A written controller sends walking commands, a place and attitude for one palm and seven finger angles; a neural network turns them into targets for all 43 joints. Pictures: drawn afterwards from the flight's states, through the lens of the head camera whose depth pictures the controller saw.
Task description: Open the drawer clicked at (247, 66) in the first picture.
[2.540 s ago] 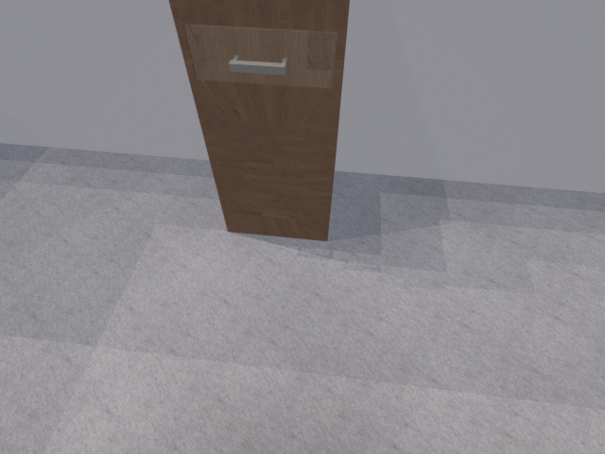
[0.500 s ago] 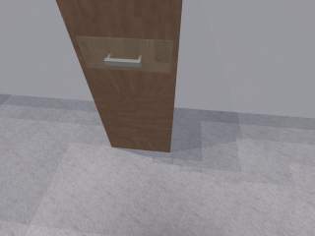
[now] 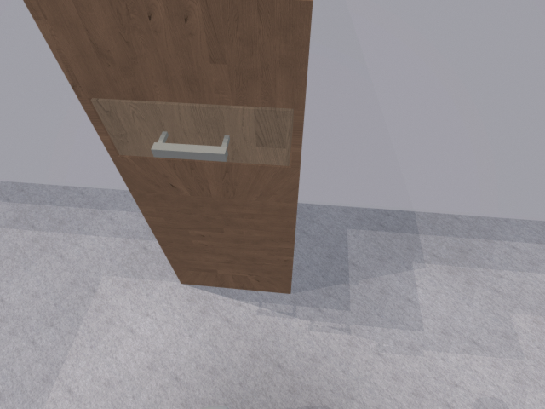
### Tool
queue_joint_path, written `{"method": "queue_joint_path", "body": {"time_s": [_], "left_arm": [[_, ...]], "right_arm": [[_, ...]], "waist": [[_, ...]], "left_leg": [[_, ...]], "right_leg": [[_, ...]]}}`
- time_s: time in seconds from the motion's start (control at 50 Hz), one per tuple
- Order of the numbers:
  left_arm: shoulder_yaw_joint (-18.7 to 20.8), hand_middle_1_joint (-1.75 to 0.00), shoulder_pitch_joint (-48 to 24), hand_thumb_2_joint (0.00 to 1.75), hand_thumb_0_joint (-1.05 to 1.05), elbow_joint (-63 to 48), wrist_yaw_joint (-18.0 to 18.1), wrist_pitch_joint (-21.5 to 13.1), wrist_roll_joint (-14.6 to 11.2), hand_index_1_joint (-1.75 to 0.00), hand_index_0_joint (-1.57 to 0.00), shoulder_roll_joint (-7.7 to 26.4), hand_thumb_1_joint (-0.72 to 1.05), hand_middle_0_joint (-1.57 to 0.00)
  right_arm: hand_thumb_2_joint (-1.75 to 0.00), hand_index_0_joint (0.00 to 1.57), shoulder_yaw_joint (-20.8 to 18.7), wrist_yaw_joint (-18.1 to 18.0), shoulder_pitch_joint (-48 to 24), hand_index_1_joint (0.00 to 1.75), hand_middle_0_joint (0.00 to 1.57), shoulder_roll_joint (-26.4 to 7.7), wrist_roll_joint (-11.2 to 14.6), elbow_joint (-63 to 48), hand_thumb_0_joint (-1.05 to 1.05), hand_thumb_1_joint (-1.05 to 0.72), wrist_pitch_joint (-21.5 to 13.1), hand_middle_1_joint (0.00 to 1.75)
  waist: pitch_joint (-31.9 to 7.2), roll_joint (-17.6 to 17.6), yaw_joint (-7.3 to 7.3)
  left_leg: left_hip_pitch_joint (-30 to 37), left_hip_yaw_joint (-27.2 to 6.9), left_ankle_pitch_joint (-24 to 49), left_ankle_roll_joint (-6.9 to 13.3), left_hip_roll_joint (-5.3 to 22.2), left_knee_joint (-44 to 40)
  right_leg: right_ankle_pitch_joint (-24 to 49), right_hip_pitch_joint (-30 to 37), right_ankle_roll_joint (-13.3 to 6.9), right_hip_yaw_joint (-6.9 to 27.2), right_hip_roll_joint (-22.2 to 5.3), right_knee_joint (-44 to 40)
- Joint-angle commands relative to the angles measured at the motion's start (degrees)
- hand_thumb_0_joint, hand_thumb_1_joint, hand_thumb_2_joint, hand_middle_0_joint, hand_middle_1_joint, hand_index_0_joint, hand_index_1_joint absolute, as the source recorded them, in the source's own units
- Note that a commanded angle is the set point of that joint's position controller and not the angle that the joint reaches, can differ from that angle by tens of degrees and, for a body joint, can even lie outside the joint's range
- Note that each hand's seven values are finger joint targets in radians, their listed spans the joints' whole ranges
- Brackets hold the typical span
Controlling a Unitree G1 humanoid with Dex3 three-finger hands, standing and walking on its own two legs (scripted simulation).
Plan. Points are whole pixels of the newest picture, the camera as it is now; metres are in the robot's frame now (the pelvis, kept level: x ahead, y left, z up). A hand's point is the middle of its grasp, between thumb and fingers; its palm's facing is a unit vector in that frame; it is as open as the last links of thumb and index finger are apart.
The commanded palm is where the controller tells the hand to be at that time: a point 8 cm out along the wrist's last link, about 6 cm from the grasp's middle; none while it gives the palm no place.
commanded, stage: come to a stop and stand still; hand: left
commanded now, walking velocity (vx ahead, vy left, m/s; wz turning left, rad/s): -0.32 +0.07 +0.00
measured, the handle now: (192, 145) +0.58 +0.19 +0.02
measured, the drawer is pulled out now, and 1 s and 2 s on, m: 0.00 0.00 0.00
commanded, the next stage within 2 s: look again from close up in 1.44 s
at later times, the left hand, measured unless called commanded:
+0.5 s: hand out of the picture +0.11 +0.17 -0.15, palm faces +0.00 -0.96 -0.29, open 7.4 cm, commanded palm none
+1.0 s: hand out of the picture +0.09 +0.22 -0.15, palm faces -0.02 -0.96 -0.27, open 7.4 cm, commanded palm none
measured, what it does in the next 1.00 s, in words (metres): steps on the spot: left foot, then left foot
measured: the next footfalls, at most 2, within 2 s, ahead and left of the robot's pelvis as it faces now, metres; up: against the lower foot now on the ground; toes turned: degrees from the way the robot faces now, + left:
left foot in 0.10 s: +0.07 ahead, +0.13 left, +0.00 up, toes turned +4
left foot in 0.64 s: +0.06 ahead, +0.11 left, +0.00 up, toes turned -1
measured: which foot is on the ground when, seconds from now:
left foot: up 0.00-0.08, down 0.10-0.32, up 0.34-0.62, down 0.64-1.00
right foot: down 0.00-1.00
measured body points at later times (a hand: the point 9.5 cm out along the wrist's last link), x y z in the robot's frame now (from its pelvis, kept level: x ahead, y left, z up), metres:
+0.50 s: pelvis +0.04 -0.03 +0.01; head +0.10 -0.05 +0.46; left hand +0.11 +0.22 -0.13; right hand +0.10 -0.28 -0.15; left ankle -0.01 +0.11 -0.67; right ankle +0.02 -0.10 -0.73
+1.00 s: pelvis +0.01 +0.02 +0.00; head -0.01 +0.01 +0.45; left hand +0.09 +0.27 -0.13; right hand +0.06 -0.21 -0.14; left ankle +0.02 +0.11 -0.73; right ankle +0.02 -0.10 -0.73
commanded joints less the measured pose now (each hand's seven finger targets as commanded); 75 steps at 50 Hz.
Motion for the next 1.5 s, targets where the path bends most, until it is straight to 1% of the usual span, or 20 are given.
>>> {"method": "queue_joint_path", "body": {"time_s": [0.0,0.04,0.08,0.12,0.18,0.26,0.3,0.32,0.34,0.38,0.52,0.58,0.62,0.64,0.66,0.7,0.76,0.88,1.1,1.48], "left_arm": [[0.6,-0.30,3.5,0.90,0.00,0.0,1.8,1.1,0.5,-0.30,-0.20,7.0,0.90,-0.20],[0.9,-0.30,3.2,0.90,0.00,-0.2,2.1,1.7,-0.2,-0.30,-0.20,7.2,0.90,-0.20],[0.4,-0.30,5.5,0.90,0.00,-1.8,2.4,2.5,-1.3,-0.30,-0.20,5.5,0.90,-0.20],[0.3,-0.30,4.4,0.90,0.00,-2.5,2.7,3.5,-0.7,-0.30,-0.20,4.9,0.90,-0.20],[1.0,-0.30,1.2,0.90,0.00,-2.8,2.0,4.3,-0.8,-0.30,-0.20,6.0,0.90,-0.20],[1.8,-0.30,7.4,0.90,0.00,-2.1,1.7,3.8,-0.4,-0.30,-0.20,7.8,0.90,-0.20],[2.7,-0.30,8.1,0.90,0.00,-1.9,2.4,3.5,0.5,-0.30,-0.20,13.4,0.90,-0.20],[1.9,-0.30,6.7,0.90,0.00,-2.2,2.3,3.5,0.3,-0.30,-0.20,13.5,0.90,-0.20],[1.9,-0.30,4.0,0.90,0.00,-3.4,2.5,3.7,0.4,-0.30,-0.20,12.3,0.90,-0.20],[1.7,-0.30,1.2,0.90,0.00,-3.9,2.9,3.7,0.5,-0.30,-0.20,10.1,0.90,-0.20],[2.0,-0.30,5.2,0.90,0.00,-2.9,2.8,3.1,0.2,-0.30,-0.20,12.1,0.90,-0.20],[1.4,-0.30,2.8,0.90,0.00,-2.5,2.5,3.2,-0.5,-0.30,-0.20,11.2,0.90,-0.20],[0.4,-0.30,3.3,0.90,0.00,-3.0,2.4,3.5,-0.8,-0.30,-0.20,7.2,0.90,-0.20],[-1.1,-0.30,6.0,0.90,0.00,-6.6,2.6,1.9,-0.4,-0.30,-0.20,15.1,0.90,-0.20],[0.7,-0.30,6.0,0.90,0.00,-8.1,2.6,1.8,0.0,-0.30,-0.20,10.2,0.90,-0.20],[0.1,-0.30,6.9,0.90,0.00,-6.5,3.0,2.1,0.3,-0.30,-0.20,11.3,0.90,-0.20],[-0.4,-0.30,5.5,0.90,0.00,-7.7,2.9,2.2,0.5,-0.30,-0.20,11.3,0.90,-0.20],[-1.5,-0.30,6.6,0.90,0.00,-7.7,2.5,3.2,0.0,-0.30,-0.20,9.8,0.90,-0.20],[-1.7,-0.30,6.9,0.90,0.00,-5.8,1.8,3.2,0.3,-0.30,-0.20,10.3,0.90,-0.20],[-2.3,-0.30,8.3,0.90,0.00,0.7,1.8,2.1,0.3,-0.30,-0.20,9.7,0.90,-0.20]], "right_arm": [[-0.90,0.20,0.0,-0.5,-0.8,0.30,0.20,-1.0,0.5,-3.8,0.00,-0.90,-0.6,0.30],[-0.90,0.20,0.0,-0.4,3.7,0.30,0.20,-0.9,0.7,-1.3,0.00,-0.90,-0.7,0.30],[-0.90,0.20,-1.0,-1.2,5.1,0.30,0.20,-8.0,0.3,-2.0,0.00,-0.90,-1.6,0.30],[-0.90,0.20,-2.0,-1.5,4.6,0.30,0.20,-11.0,-0.4,-2.8,0.00,-0.90,-0.3,0.30],[-0.90,0.20,-2.1,-2.4,1.4,0.30,0.20,-10.2,-0.3,-4.2,0.00,-0.90,0.6,0.30],[-0.90,0.20,-3.4,-2.3,-4.6,0.30,0.20,-12.3,0.4,-7.1,0.00,-0.90,1.1,0.30],[-0.90,0.20,-2.6,-1.4,-6.9,0.30,0.20,-7.2,1.1,-10.0,0.00,-0.90,2.0,0.30],[-0.90,0.20,-2.9,-1.1,-6.8,0.30,0.20,-7.7,1.2,-9.6,0.00,-0.90,3.0,0.30],[-0.90,0.20,-3.0,-0.8,-6.3,0.30,0.20,-6.5,1.1,-9.2,0.00,-0.90,3.5,0.30],[-0.90,0.20,-2.4,-0.8,-8.5,0.30,0.20,-5.6,0.6,-8.3,0.00,-0.90,3.5,0.30],[-0.90,0.20,-1.3,-0.5,-8.1,0.30,0.20,-5.8,0.8,-8.4,0.00,-0.90,2.0,0.30],[-0.90,0.20,-1.1,-0.7,-4.2,0.30,0.20,-6.4,0.6,-6.8,0.00,-0.90,1.1,0.30],[-0.90,0.20,-1.5,-1.1,-5.4,0.30,0.20,-10.9,-0.1,-7.3,0.00,-0.90,0.3,0.30],[-0.90,0.20,-2.2,-0.4,-6.4,0.30,0.20,-14.5,-0.2,-14.0,0.00,-0.90,-0.1,0.30],[-0.90,0.20,-2.2,-0.4,-6.7,0.30,0.20,-14.1,-0.9,-16.1,0.00,-0.90,-1.1,0.30],[-0.90,0.20,-1.4,-0.9,-6.6,0.30,0.20,-7.6,-0.5,-15.4,0.00,-0.90,-0.6,0.30],[-0.90,0.20,-0.7,-0.6,-3.2,0.30,0.20,-6.3,-0.3,-15.9,0.00,-0.90,-0.1,0.30],[-0.90,0.20,-0.6,-0.6,-2.3,0.30,0.20,-9.8,-0.3,-14.7,0.00,-0.90,-1.5,0.30],[-0.90,0.20,-0.6,-0.3,-2.1,0.30,0.20,-11.8,-0.2,-12.0,0.00,-0.90,-2.0,0.30],[-0.90,0.20,0.0,-0.2,-0.4,0.30,0.20,-11.0,0.2,-5.1,0.00,-0.90,-1.6,0.30]], "waist": [[0.1,-14.1,0.14],[-3.6,-7.5,-1.32],[-10.8,13.6,0.22],[-9.4,12.1,-1.29],[-4.6,13.6,-1.21],[-12.3,2.6,2.57],[-9.0,-19.1,3.31],[-8.1,-16.6,3.01],[-5.4,-10.3,1.95],[-2.1,-11.1,0.94],[-9.5,-8.4,2.37],[-8.5,-6.7,0.10],[-9.0,5.5,1.25],[-9.7,9.7,0.55],[-14.1,12.2,0.87],[-15.4,6.8,0.95],[-7.2,-8.8,-0.49],[-1.7,0.8,1.37],[-2.1,-0.1,1.57],[-1.5,-1.5,0.36]], "left_leg": [[-2.4,1.2,4.9,-0.8,0.3,-11.1],[7.6,3.5,27.2,-0.7,-1.8,-25.1],[17.1,-8.6,72.6,6.4,12.4,-25.4],[18.7,-7.1,80.1,11.5,15.8,-27.0],[20.4,-8.1,87.0,12.3,15.6,-24.8],[17.0,-2.9,62.0,5.8,10.2,-17.5],[-1.7,2.7,1.2,-0.4,-4.0,-4.4],[-2.3,-2.6,-6.3,0.0,-4.3,4.9],[-1.8,-4.4,-3.5,0.3,-4.2,9.2],[-7.1,-4.2,-1.5,-0.1,-3.6,10.8],[-0.4,-0.5,6.0,-1.1,-4.7,-14.6],[11.6,-0.7,22.1,0.1,-2.6,-29.3],[15.0,-12.2,41.6,6.4,9.7,-28.9],[14.7,-6.8,36.9,4.3,3.9,-27.7],[10.9,-5.8,31.9,3.6,5.1,-24.1],[7.9,-3.8,30.4,2.2,-0.3,-16.8],[3.4,-2.5,16.8,1.9,-2.2,-19.4],[2.3,-7.1,25.3,4.4,3.0,-27.2],[0.0,-9.2,6.2,4.5,3.5,-35.7],[4.0,-7.1,7.7,3.2,2.2,-35.1]], "right_leg": [[45.2,4.0,-7.5,9.2,-12.3,-12.0],[44.7,4.6,-3.1,5.4,-7.8,-4.5],[13.0,-1.1,2.2,2.2,-2.3,3.6],[-17.3,-3.7,1.1,4.2,1.3,13.0],[-15.8,-10.0,1.0,5.1,1.4,13.6],[15.1,3.9,0.9,4.8,0.9,-8.4],[54.5,11.9,-5.9,22.3,-15.9,-13.8],[49.7,7.4,-10.1,22.8,-19.6,-15.2],[40.9,2.6,-11.5,20.0,-17.7,-16.3],[47.9,6.0,-11.0,17.9,-13.5,-13.5],[50.8,17.6,-9.0,16.7,-12.3,-9.8],[38.2,9.2,-4.2,13.9,-9.1,-7.4],[11.3,1.8,0.7,8.1,-1.9,-5.5],[2.6,2.9,-1.2,8.6,-0.9,-6.9],[4.1,1.2,-1.4,8.5,-1.9,-5.8],[23.7,6.2,-3.6,15.8,-7.2,-6.1],[19.8,1.8,-4.6,17.0,-8.7,-9.6],[7.1,-1.2,-0.5,9.2,-1.3,-6.3],[4.9,1.3,0.1,9.3,-1.2,-8.8],[0.3,-1.5,0.0,12.2,-2.9,-15.7]]}}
